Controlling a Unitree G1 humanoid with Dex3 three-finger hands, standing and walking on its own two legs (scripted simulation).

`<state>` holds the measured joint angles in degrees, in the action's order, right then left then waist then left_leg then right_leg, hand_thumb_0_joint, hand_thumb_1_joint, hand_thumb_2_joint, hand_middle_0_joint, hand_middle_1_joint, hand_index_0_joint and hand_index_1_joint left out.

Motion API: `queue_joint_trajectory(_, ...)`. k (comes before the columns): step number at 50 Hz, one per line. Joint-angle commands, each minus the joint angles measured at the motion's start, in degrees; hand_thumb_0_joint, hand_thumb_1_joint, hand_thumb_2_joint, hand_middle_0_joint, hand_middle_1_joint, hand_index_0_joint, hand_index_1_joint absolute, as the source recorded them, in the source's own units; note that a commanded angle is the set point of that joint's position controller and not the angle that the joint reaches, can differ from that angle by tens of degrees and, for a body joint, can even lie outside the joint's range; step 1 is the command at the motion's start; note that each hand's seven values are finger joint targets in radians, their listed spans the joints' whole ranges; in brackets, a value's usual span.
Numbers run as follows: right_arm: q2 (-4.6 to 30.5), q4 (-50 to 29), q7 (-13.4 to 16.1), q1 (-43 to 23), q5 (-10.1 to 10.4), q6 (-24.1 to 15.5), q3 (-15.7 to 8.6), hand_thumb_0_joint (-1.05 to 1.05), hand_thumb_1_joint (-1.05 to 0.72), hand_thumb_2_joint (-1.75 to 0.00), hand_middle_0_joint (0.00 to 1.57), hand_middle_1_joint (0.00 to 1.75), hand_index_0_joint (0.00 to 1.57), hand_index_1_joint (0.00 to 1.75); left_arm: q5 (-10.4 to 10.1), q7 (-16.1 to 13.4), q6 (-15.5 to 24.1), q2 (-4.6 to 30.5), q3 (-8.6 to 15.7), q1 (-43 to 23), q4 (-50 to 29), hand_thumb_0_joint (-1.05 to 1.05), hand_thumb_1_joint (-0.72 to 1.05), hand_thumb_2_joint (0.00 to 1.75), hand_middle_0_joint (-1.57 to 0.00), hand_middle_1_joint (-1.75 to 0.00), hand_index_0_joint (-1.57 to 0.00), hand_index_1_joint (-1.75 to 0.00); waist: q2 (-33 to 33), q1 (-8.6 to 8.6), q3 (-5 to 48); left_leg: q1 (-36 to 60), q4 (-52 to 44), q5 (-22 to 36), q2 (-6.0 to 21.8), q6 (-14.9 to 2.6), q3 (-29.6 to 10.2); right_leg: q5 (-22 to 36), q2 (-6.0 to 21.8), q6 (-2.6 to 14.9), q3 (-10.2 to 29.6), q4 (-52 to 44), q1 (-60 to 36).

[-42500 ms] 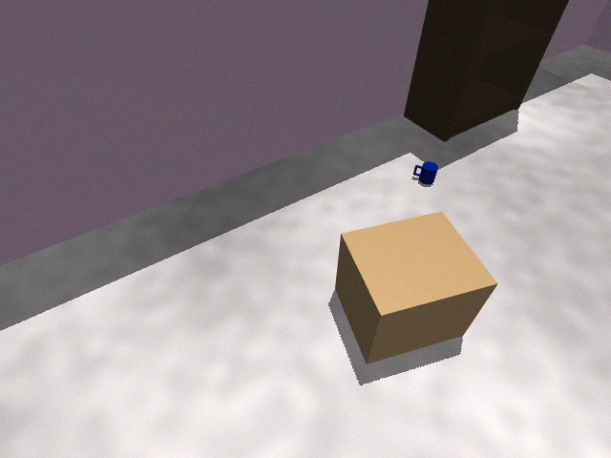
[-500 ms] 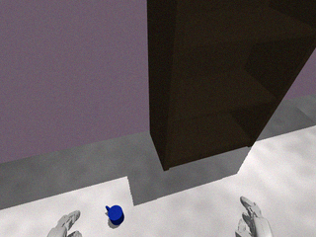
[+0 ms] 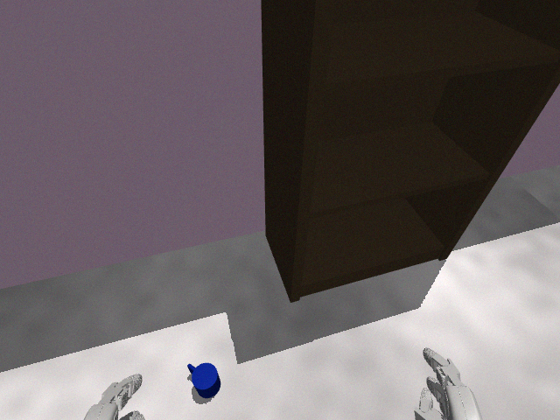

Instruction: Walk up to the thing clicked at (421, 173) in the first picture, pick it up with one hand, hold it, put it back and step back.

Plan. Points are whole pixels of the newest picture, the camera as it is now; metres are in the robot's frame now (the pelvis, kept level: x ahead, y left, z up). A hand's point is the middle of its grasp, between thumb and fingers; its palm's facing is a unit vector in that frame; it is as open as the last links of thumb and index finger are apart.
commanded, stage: home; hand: left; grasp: from above
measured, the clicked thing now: (202, 377) +0.43 +0.23 -0.67
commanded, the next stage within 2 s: stand in 0.62 s
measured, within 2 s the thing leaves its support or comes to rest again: neither
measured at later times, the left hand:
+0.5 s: hand out of the picture +0.17 +0.18 -0.05, palm faces +0.05 -0.98 -0.19, open 7.4 cm
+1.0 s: hand out of the picture +0.13 +0.23 -0.11, palm faces +0.02 -0.94 -0.35, open 7.4 cm
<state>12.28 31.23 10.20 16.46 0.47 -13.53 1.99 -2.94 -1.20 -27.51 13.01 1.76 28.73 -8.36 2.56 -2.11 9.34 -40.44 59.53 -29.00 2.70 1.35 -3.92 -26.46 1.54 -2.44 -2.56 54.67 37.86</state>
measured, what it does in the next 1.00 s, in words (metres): stands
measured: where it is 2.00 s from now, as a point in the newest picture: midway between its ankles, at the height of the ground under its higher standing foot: outside the picture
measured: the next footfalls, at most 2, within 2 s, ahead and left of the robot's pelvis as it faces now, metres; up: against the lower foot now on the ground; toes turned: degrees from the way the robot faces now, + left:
none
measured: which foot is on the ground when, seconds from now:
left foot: down 0.00-1.00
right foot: down 0.00-1.00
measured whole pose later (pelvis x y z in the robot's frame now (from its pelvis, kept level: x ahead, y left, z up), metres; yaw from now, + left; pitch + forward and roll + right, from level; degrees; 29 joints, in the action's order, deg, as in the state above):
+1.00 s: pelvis +0.00 +0.00 +0.03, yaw -1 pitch +1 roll +0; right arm 16.6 48.7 0.9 10.3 -2.8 -1.6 -2.4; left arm 2.6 -2.4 -4.1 17.3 2.6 12.8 38.9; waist -1.4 0.9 -1.7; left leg -23.6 46.8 -24.1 0.8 0.7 -0.6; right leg -23.5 3.6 -2.5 0.2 46.5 23.9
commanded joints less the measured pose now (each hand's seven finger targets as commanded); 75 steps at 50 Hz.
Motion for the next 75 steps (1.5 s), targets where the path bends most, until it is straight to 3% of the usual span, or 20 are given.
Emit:
queue_joint_trajectory(1,7.01,-9.65,0.65,-4.58,-0.14,-3.45,-3.29,0.00,-0.90,-0.90,0.20,0.30,0.20,0.30,0.34,-0.28,3.22,5.36,3.14,-1.66,-11.93,0.00,0.90,0.90,-0.20,-0.30,-0.20,-0.30,0.98,0.04,4.16,5.20,-11.06,11.00,-2.15,-1.39,1.55,8.30,-2.55,1.97,-2.32,-8.52,-2.95)
queue_joint_trajectory(3,7.14,-9.25,0.78,-4.25,-0.13,-3.47,-3.34,0.00,-0.90,-0.90,0.20,0.30,0.20,0.30,0.11,-0.31,3.15,5.79,3.92,-1.43,-11.30,0.00,0.90,0.90,-0.20,-0.30,-0.20,-0.30,-0.16,-0.27,4.57,5.12,-10.60,10.94,-2.29,-1.60,1.81,8.45,-2.37,1.84,-2.07,-8.93,-3.37)
queue_joint_trajectory(16,7.42,-9.20,0.56,-4.38,-0.08,-3.47,-3.46,0.00,-0.90,-0.90,0.20,0.30,0.20,0.30,0.35,-0.23,2.88,5.59,3.09,-0.88,-10.69,0.00,0.90,0.90,-0.20,-0.30,-0.20,-0.30,1.47,0.08,3.28,4.83,-11.86,10.03,-1.83,-1.20,1.05,7.37,-2.54,2.07,-2.27,-8.09,-2.26)
queue_joint_trajectory(29,7.17,-9.09,0.71,-3.80,-0.18,-3.30,-3.81,0.00,-0.90,-0.90,0.20,0.30,0.20,0.30,0.27,-0.21,3.68,6.03,3.85,-1.52,-12.70,0.00,0.90,0.90,-0.20,-0.30,-0.20,-0.30,0.46,-0.18,6.40,6.37,-8.94,16.51,-2.43,-1.50,2.23,14.18,-2.10,1.66,-1.65,-8.18,-4.61)
queue_joint_trajectory(30,7.23,-8.69,0.77,-3.53,-0.16,-3.21,-3.73,0.00,-0.90,-0.90,0.20,0.30,0.20,0.30,0.22,-0.26,3.32,6.14,4.38,0.50,-9.96,0.00,0.90,0.90,-0.20,-0.30,-0.20,-0.30,-0.28,-0.33,5.93,6.27,-8.88,16.60,-2.47,-1.57,2.23,14.14,-2.12,1.62,-1.61,-8.13,-4.61)
queue_joint_trajectory(35,7.33,-8.97,0.63,-4.03,-0.16,-3.12,-3.69,0.00,-0.90,-0.90,0.20,0.30,0.20,0.30,0.16,-0.14,3.52,5.76,3.51,-1.59,-10.85,0.00,0.90,0.90,-0.20,-0.30,-0.20,-0.30,0.53,-0.47,4.00,5.48,-10.23,12.89,-2.20,-1.47,1.80,10.34,-2.32,1.83,-1.94,-8.41,-3.12)
queue_joint_trajectory(36,13.61,5.27,-2.78,-7.70,-7.52,3.33,-5.50,0.00,-0.90,-0.90,0.20,0.30,0.20,0.30,6.36,-2.60,15.88,11.15,3.18,-18.05,9.25,0.00,0.90,0.90,-0.20,-0.30,-0.20,-0.30,-3.96,4.06,-10.18,6.65,-14.47,21.67,0.20,-4.17,0.93,10.77,1.62,5.55,2.86,-10.80,-10.69)
queue_joint_trajectory(37,14.01,4.64,-4.47,-7.18,-7.13,5.56,-6.35,0.00,-0.90,-0.90,0.20,0.30,0.20,0.30,6.87,-2.45,19.99,11.43,4.32,-11.78,18.95,0.00,0.90,0.90,-0.20,-0.30,-0.20,-0.30,-5.55,3.94,-3.80,12.13,-14.25,26.18,0.02,-4.63,1.99,14.46,2.18,6.92,5.50,-11.01,-13.62)
queue_joint_trajectory(38,14.43,4.14,-5.57,-6.82,-7.20,6.65,-6.33,0.00,-0.90,-0.90,0.20,0.30,0.20,0.30,7.16,-2.15,21.86,11.86,4.17,-11.07,21.86,0.00,0.90,0.90,-0.20,-0.30,-0.20,-0.30,-5.36,3.38,-2.16,14.76,-14.07,27.85,0.08,-5.00,1.86,17.00,2.20,7.07,5.61,-10.31,-13.63)
queue_joint_trajectory(39,14.86,4.51,-6.28,-5.46,-6.89,7.46,-6.56,0.00,-0.90,-0.90,0.20,0.30,0.20,0.30,7.16,-1.86,22.84,12.58,3.97,-13.10,23.67,0.00,0.90,0.90,-0.20,-0.30,-0.20,-0.30,-2.61,2.12,-2.57,14.37,-15.09,26.15,0.13,-4.89,0.49,17.29,1.67,6.87,5.19,-10.21,-13.43)
queue_joint_trajectory(41,13.20,7.07,-8.00,-6.18,-4.40,8.01,-6.32,0.00,-0.90,-0.90,0.20,0.30,0.20,0.30,6.36,-1.50,24.54,12.40,3.37,-14.92,28.48,0.00,0.90,0.90,-0.20,-0.30,-0.20,-0.30,-0.08,3.02,0.04,17.98,-17.62,24.75,-0.45,-5.04,0.34,20.04,2.83,5.79,5.28,-10.07,-18.14)
queue_joint_trajectory(43,13.13,8.18,-8.60,-8.14,-3.22,8.68,-6.84,0.00,-0.90,-0.90,0.20,0.30,0.20,0.30,5.76,-1.41,24.92,11.95,3.72,-14.72,33.17,0.00,0.90,0.90,-0.20,-0.30,-0.20,-0.30,-3.64,3.99,0.47,19.92,-17.55,25.95,-0.46,-4.40,1.03,20.91,2.99,5.48,5.23,-12.05,-18.18)
queue_joint_trajectory(46,12.09,10.70,-9.04,-8.78,-3.04,9.77,-7.15,0.00,-0.90,-0.90,0.20,0.30,0.20,0.30,5.68,-1.62,26.07,12.53,3.74,-18.01,39.25,0.00,0.90,0.90,-0.20,-0.30,-0.20,-0.30,-5.77,3.37,-1.54,20.08,-18.90,17.80,-1.33,-4.20,1.73,16.68,4.83,5.40,7.36,-17.10,-18.71)
queue_joint_trajectory(51,13.08,14.81,-8.86,-7.87,-3.52,10.45,-7.49,0.00,-0.90,-0.90,0.20,0.30,0.20,0.30,5.43,-1.58,27.39,11.72,3.68,-18.64,47.29,0.00,0.90,0.90,-0.20,-0.30,-0.20,-0.30,0.26,3.17,-3.97,24.15,-25.01,21.25,1.29,-4.77,-1.31,18.71,3.39,3.99,4.73,-17.49,-19.77)
queue_joint_trajectory(56,14.26,18.15,-8.44,-8.72,-3.27,11.16,-7.60,0.00,-0.90,-0.90,0.20,0.30,0.20,0.30,5.23,-1.42,27.61,11.79,3.52,-18.19,54.42,0.00,0.90,0.90,-0.20,-0.30,-0.20,-0.30,2.19,3.58,-8.63,22.74,-31.86,15.27,2.74,-4.31,-3.23,14.80,3.01,3.69,4.19,-22.45,-23.08)
queue_joint_trajectory(59,14.03,20.14,-8.29,-8.48,-2.90,11.62,-7.39,0.00,-0.90,-0.90,0.20,0.30,0.20,0.30,5.09,-1.25,27.98,12.57,3.46,-17.79,58.33,0.00,0.90,0.90,-0.20,-0.30,-0.20,-0.30,-1.21,3.26,-10.33,23.38,-33.71,14.37,2.22,-3.65,-2.38,15.58,3.76,3.79,5.25,-26.44,-25.32)
queue_joint_trajectory(64,14.83,23.26,-8.16,-7.63,-2.48,11.58,-7.24,0.00,-0.90,-0.90,0.20,0.30,0.20,0.30,4.81,-1.16,28.12,12.56,3.01,-18.20,62.43,0.00,0.90,0.90,-0.20,-0.30,-0.20,-0.30,-0.04,2.92,-10.26,28.25,-37.51,16.22,2.92,-3.13,-2.39,16.87,3.73,3.39,4.95,-29.48,-26.41)
queue_joint_trajectory(69,14.05,25.22,-8.22,-7.71,-2.22,12.02,-6.97,0.00,-0.90,-0.90,0.20,0.30,0.20,0.30,4.86,-1.16,28.55,12.94,2.68,-18.49,65.66,0.00,0.90,0.90,-0.20,-0.30,-0.20,-0.30,-3.51,2.73,-10.67,31.21,-37.40,18.61,2.33,-2.65,-0.53,18.26,4.73,3.18,5.97,-33.02,-27.53)
queue_joint_trajectory(73,14.39,26.39,-8.48,-7.38,-2.28,12.46,-6.83,0.00,-0.90,-0.90,0.20,0.30,0.20,0.30,4.81,-1.14,28.29,13.95,2.73,-19.79,66.93,0.00,0.90,0.90,-0.20,-0.30,-0.20,-0.30,-2.21,2.39,-13.31,28.41,-41.04,12.20,2.49,-2.49,-1.10,12.30,4.22,2.92,6.02,-34.69,-28.01)
queue_joint_trajectory(75,14.30,26.67,-8.56,-8.30,-2.22,12.48,-6.73,0.00,-0.90,-0.90,0.20,0.30,0.20,0.30,4.80,-1.05,28.36,13.81,2.60,-19.26,67.69,0.00,0.90,0.90,-0.20,-0.30,-0.20,-0.30,-2.47,2.88,-13.07,29.55,-40.60,14.09,2.58,-2.48,-0.91,13.96,4.66,3.07,6.21,-35.21,-28.20)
